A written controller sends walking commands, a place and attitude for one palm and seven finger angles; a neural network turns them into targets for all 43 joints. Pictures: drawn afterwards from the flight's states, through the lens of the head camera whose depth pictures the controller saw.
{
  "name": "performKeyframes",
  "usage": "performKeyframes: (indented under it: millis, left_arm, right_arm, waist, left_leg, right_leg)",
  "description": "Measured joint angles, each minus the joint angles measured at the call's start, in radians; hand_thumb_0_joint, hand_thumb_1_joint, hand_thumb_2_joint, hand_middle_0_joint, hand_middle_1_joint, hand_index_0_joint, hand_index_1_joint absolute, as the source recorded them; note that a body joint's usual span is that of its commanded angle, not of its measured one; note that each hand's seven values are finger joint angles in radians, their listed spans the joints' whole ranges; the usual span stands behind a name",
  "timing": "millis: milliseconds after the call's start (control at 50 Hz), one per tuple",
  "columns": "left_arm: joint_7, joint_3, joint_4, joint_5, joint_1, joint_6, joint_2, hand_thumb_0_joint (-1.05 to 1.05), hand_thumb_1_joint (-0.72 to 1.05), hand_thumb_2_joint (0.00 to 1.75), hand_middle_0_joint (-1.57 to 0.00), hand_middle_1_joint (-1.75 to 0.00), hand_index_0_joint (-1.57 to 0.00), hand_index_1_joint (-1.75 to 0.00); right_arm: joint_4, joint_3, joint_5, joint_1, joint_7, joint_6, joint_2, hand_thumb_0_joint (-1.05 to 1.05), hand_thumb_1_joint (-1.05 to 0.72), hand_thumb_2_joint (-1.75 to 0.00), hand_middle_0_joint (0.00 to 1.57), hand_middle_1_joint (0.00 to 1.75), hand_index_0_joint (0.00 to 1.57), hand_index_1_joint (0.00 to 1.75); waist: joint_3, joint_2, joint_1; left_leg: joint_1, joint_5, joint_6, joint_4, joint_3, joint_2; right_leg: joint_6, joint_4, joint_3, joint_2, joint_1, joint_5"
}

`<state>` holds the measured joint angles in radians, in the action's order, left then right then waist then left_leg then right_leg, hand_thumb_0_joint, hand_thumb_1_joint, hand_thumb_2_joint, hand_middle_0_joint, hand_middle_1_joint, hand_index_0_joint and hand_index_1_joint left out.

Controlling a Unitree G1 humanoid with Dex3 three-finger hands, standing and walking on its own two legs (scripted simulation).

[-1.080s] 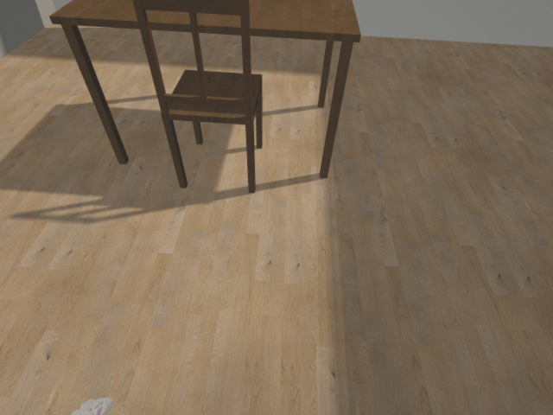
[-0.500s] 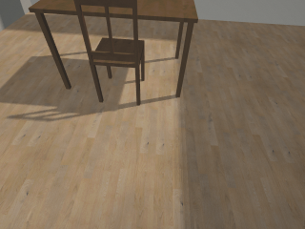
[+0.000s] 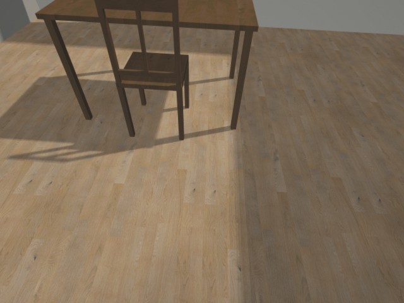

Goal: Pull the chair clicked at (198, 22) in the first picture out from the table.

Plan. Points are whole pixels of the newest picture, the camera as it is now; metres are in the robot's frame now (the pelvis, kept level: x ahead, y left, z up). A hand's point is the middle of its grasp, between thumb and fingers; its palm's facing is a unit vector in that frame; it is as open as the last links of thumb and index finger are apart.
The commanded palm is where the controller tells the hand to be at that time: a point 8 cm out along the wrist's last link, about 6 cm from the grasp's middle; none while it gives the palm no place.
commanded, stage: look at it before walking up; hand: left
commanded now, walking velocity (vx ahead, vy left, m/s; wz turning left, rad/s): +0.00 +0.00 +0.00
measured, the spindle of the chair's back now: (142, 43) +1.30 +0.38 -0.09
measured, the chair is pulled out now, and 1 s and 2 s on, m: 0.00 0.00 0.00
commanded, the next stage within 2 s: walk to a spot facing it in 0.36 s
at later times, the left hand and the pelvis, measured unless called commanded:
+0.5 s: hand out of the picture +0.07 +0.24 -0.16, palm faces -0.02 -0.95 -0.32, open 7.4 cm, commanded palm none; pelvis +0.01 +0.00 +0.00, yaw +0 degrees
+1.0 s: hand out of the picture +0.09 +0.27 -0.19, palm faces +0.20 -0.96 -0.17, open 7.4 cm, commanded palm none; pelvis +0.11 +0.08 +0.00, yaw +11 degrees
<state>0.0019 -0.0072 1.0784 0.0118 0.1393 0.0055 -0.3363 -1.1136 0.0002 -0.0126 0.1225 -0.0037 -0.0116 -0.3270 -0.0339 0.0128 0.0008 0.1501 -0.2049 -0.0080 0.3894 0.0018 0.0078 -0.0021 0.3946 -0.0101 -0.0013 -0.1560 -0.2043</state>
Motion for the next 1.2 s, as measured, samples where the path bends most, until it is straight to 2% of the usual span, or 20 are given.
performKeyframes:
  millis: [520,580,620,660,720,760,800,820,860,900,940,1000,1080,1200]
  left_arm:
    - [-0.005,0.001,0.008,0.0,0.007,-0.001,0.002,0.01,0.9,0.9,-0.21,-0.3,-0.21,-0.3]
    - [-0.007,0.004,0.001,0.004,0.027,-0.011,0.021,0.01,0.9,0.9,-0.21,-0.3,-0.2,-0.3]
    - [-0.002,0.01,-0.011,0.009,0.052,-0.015,0.038,0.01,0.9,0.9,-0.2,-0.3,-0.2,-0.3]
    - [0.0,0.016,-0.025,0.012,0.081,-0.011,0.055,0.01,0.9,0.9,-0.21,-0.3,-0.2,-0.3]
    - [0.0,0.027,-0.031,0.016,0.13,0.008,0.076,0.01,0.9,0.9,-0.21,-0.3,-0.21,-0.3]
    - [0.001,0.032,-0.025,0.019,0.159,0.013,0.082,0.01,0.9,0.9,-0.21,-0.3,-0.21,-0.3]
    - [0.003,0.036,-0.015,0.017,0.184,0.009,0.087,0.01,0.9,0.9,-0.21,-0.3,-0.21,-0.3]
    - [0.005,0.039,-0.012,0.013,0.197,0.005,0.091,0.01,0.9,0.9,-0.21,-0.3,-0.21,-0.3]
    - [0.007,0.043,0.0,0.01,0.206,-0.017,0.094,0.01,0.9,0.9,-0.21,-0.3,-0.21,-0.3]
    - [0.008,0.049,0.01,0.014,0.205,-0.027,0.097,0.01,0.9,0.9,-0.21,-0.3,-0.2,-0.3]
    - [0.013,0.054,0.009,0.018,0.189,-0.022,0.1,0.01,0.9,0.9,-0.2,-0.3,-0.2,-0.3]
    - [0.017,0.056,-0.014,0.02,0.154,-0.006,0.109,0.01,0.91,0.9,-0.2,-0.3,-0.2,-0.3]
    - [0.015,0.056,-0.044,0.019,0.107,0.004,0.129,0.01,0.91,0.9,-0.2,-0.3,-0.2,-0.3]
    - [0.018,0.056,-0.063,0.012,0.033,0.004,0.158,0.01,0.91,0.9,-0.2,-0.3,-0.2,-0.3]
  right_arm:
    - [0.0,0.003,-0.001,-0.009,0.004,0.002,0.0,0.0,-0.91,-0.9,0.2,0.29,0.21,0.3]
    - [0.006,0.003,-0.008,0.021,0.002,0.015,0.015,0.0,-0.91,-0.9,0.2,0.29,0.21,0.3]
    - [0.011,0.002,-0.011,0.056,-0.002,0.026,0.03,0.0,-0.91,-0.9,0.2,0.29,0.2,0.3]
    - [0.015,-0.003,-0.012,0.094,-0.008,0.038,0.049,0.0,-0.91,-0.9,0.2,0.29,0.2,0.3]
    - [0.022,-0.01,-0.009,0.134,-0.021,0.041,0.077,0.0,-0.91,-0.9,0.2,0.29,0.2,0.3]
    - [0.035,-0.014,-0.006,0.152,-0.029,0.033,0.095,0.0,-0.91,-0.9,0.2,0.29,0.2,0.3]
    - [0.052,-0.017,-0.006,0.17,-0.032,0.016,0.106,0.0,-0.91,-0.9,0.2,0.29,0.2,0.3]
    - [0.062,-0.021,-0.008,0.179,-0.031,0.002,0.106,0.0,-0.91,-0.9,0.2,0.29,0.2,0.3]
    - [0.067,-0.029,-0.011,0.186,-0.02,-0.017,0.121,0.0,-0.91,-0.9,0.2,0.29,0.21,0.3]
    - [0.067,-0.029,-0.009,0.204,-0.01,-0.023,0.142,0.0,-0.91,-0.9,0.2,0.29,0.21,0.3]
    - [0.057,-0.026,-0.008,0.229,-0.001,-0.03,0.162,0.0,-0.91,-0.9,0.2,0.29,0.2,0.3]
    - [0.031,-0.02,-0.006,0.264,0.007,-0.044,0.191,0.0,-0.91,-0.9,0.2,0.29,0.21,0.3]
    - [0.001,-0.02,-0.002,0.298,0.013,-0.057,0.222,0.0,-0.91,-0.9,0.2,0.29,0.21,0.3]
    - [-0.02,-0.026,-0.006,0.322,0.02,-0.066,0.239,0.0,-0.91,-0.9,0.2,0.29,0.21,0.3]
  waist:
    - [0.0,-0.002,-0.002]
    - [0.02,-0.007,0.001]
    - [0.037,-0.008,0.001]
    - [0.047,-0.003,-0.001]
    - [0.04,0.014,-0.008]
    - [0.028,0.029,-0.005]
    - [0.016,0.038,0.003]
    - [0.012,0.037,0.006]
    - [0.002,0.05,0.007]
    - [0.003,0.054,0.01]
    - [0.009,0.049,0.017]
    - [0.012,0.039,0.016]
    - [0.014,0.028,0.016]
    - [0.002,0.017,0.038]
  left_leg:
    - [-0.009,-0.001,-0.003,-0.013,0.005,0.002]
    - [0.018,-0.039,-0.001,0.042,0.018,0.0]
    - [0.052,-0.13,0.008,0.119,0.024,0.002]
    - [0.111,-0.213,0.013,0.253,0.006,0.007]
    - [0.182,-0.241,0.017,0.394,-0.03,0.022]
    - [0.192,-0.229,0.016,0.36,-0.057,0.035]
    - [0.168,-0.169,0.016,0.251,-0.082,0.039]
    - [0.16,-0.121,0.025,0.216,-0.083,0.033]
    - [0.166,-0.111,0.049,0.264,-0.098,0.01]
    - [0.131,-0.128,0.064,0.237,-0.107,-0.005]
    - [0.085,-0.113,0.068,0.167,-0.097,-0.022]
    - [0.012,-0.082,0.076,0.057,-0.072,-0.042]
    - [-0.08,-0.07,0.078,-0.047,-0.044,-0.058]
    - [-0.197,-0.119,0.061,-0.111,-0.021,-0.059]
  right_leg:
    - [0.001,-0.014,0.005,0.001,0.011,-0.002]
    - [0.0,0.018,0.019,0.0,0.001,-0.03]
    - [0.002,0.037,0.036,-0.002,-0.002,-0.055]
    - [0.003,0.039,0.06,-0.012,0.007,-0.074]
    - [-0.008,0.02,0.089,-0.034,0.042,-0.088]
    - [-0.026,0.029,0.109,-0.056,0.062,-0.11]
    - [-0.047,0.084,0.13,-0.083,0.066,-0.159]
    - [-0.041,0.159,0.137,-0.099,0.042,-0.201]
    - [-0.03,0.413,0.088,-0.107,-0.06,-0.291]
    - [-0.014,0.615,0.062,-0.096,-0.166,-0.27]
    - [-0.012,0.707,0.066,-0.095,-0.251,-0.2]
    - [-0.024,0.71,0.07,-0.104,-0.34,-0.108]
    - [-0.042,0.639,0.067,-0.119,-0.412,-0.036]
    - [-0.043,0.417,0.085,-0.125,-0.424,0.018]
